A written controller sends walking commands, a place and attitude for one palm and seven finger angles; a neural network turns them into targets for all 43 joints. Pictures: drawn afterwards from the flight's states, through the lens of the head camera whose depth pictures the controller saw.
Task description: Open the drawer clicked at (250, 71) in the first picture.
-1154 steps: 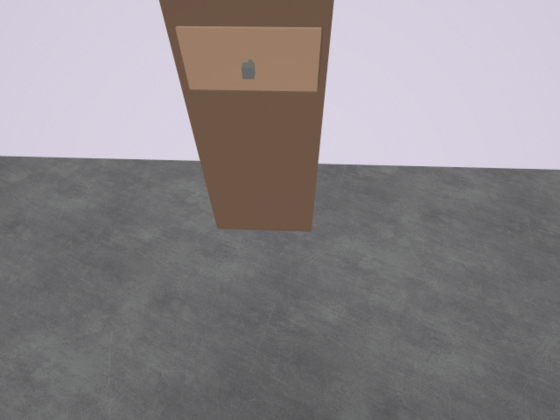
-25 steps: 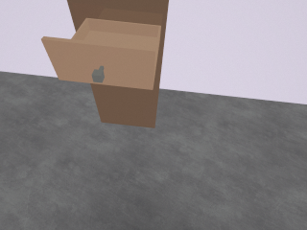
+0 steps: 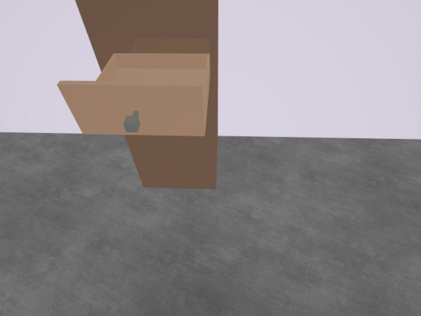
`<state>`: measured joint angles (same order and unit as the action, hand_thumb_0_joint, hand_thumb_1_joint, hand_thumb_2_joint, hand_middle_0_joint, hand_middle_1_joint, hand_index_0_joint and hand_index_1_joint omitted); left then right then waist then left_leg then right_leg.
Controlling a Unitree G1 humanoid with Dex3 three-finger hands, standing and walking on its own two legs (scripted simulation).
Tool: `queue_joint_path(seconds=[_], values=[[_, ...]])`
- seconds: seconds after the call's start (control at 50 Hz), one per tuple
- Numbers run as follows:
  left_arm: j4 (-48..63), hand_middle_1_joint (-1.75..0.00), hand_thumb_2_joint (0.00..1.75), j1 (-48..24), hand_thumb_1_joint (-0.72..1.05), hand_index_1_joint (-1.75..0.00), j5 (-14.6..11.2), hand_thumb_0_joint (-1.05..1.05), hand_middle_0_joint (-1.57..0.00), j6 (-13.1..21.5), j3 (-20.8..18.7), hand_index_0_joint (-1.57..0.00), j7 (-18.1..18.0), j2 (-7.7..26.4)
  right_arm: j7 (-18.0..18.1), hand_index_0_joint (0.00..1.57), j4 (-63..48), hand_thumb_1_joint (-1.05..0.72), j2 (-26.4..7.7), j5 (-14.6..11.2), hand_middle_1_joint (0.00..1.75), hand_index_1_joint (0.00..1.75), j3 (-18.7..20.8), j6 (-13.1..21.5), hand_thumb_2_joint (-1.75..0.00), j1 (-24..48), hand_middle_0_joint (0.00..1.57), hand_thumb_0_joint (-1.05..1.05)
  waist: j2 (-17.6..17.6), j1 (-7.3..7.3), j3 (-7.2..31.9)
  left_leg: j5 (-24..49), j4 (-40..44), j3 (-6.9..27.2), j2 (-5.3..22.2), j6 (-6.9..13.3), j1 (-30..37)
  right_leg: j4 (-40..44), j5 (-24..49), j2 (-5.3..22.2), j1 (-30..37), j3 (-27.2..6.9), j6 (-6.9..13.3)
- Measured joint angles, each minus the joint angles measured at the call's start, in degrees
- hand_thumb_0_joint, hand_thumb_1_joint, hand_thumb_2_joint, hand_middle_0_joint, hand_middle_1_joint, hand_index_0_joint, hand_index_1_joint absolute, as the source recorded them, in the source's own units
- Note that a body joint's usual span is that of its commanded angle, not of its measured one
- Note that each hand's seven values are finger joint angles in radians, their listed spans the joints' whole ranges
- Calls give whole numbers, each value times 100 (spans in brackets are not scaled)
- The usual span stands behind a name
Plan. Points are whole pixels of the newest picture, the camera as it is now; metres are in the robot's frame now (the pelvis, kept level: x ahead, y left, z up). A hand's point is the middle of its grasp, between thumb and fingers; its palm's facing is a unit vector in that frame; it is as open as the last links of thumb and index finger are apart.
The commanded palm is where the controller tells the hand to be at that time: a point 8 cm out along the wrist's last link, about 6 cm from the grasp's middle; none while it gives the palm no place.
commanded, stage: let the arm hang, fingers relaxed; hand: left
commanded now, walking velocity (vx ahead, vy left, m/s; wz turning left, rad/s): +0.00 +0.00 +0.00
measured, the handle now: (133, 120) +0.60 +0.25 +0.02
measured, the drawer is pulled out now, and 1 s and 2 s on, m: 0.30 0.30 0.30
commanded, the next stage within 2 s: look to check the result in 0.20 s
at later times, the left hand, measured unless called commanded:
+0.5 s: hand out of the picture +0.04 +0.20 -0.17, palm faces +0.00 -0.96 -0.27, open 7.4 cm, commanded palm none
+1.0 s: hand out of the picture +0.11 +0.22 -0.15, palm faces -0.02 -0.94 -0.33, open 7.4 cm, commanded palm none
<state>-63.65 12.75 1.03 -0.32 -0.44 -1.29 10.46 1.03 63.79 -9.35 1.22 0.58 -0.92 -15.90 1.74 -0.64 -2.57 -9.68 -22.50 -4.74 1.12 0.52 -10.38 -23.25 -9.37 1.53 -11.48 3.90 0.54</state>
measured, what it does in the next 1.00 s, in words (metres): stands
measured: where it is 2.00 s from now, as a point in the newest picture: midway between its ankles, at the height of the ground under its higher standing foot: outside the picture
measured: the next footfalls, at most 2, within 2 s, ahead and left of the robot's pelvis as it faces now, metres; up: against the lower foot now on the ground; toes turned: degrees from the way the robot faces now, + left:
none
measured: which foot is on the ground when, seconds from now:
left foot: down 0.00-1.00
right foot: down 0.00-1.00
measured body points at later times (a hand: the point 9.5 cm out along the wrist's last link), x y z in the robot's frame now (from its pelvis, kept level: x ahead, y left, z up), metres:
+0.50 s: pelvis +0.01 -0.01 +0.00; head +0.03 -0.02 +0.45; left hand +0.04 +0.25 -0.15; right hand +0.02 -0.25 -0.16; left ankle +0.03 +0.11 -0.74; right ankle +0.04 -0.11 -0.74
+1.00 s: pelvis +0.03 -0.01 +0.01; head +0.05 -0.03 +0.45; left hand +0.11 +0.27 -0.13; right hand +0.09 -0.30 -0.14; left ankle +0.03 +0.11 -0.74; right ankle +0.04 -0.11 -0.74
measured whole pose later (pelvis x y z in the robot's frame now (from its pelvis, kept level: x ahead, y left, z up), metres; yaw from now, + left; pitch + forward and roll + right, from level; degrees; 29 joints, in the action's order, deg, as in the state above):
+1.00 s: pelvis +0.03 -0.01 +0.01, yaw +0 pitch -1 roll +0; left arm -64.9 5.5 0.9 1.0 -1.2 -0.6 16.7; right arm 0.6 64.2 -17.6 1.1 1.1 -0.3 -7.1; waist 1.6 -0.7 -4.3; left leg -9.5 -17.6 -4.4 2.3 -0.9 -6.6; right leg -17.9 -9.1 0.0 -7.5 4.3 1.5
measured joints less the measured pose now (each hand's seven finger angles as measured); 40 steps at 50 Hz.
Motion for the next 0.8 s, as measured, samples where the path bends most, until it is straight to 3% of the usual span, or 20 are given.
queue_joint_path(seconds=[0.24, 0.8], values=[[-62, -30, 90, -111, 91, -30, -14, 0, -20, 41, -34, -20, 13, -9, 35, 20, 117, -91, -82, -7, 30, 30, 50, 20, -89, -66, 20, 0, -92, -43, -125, -14, 54, 13, 59, -47, 41, 123, 18, -66, 70, 13, 40], [-156, -30, 90, -506, 91, -30, -10, 1, -20, 96, -79, -20, 51, 476, -20, 20, 38, -91, -601, -16, 30, 30, 63, 51, -89, 712, 20, 0, -1, 22, -183, 15, 354, 42, 97, -111, 267, 419, 32, -127, 301, 44, 77]])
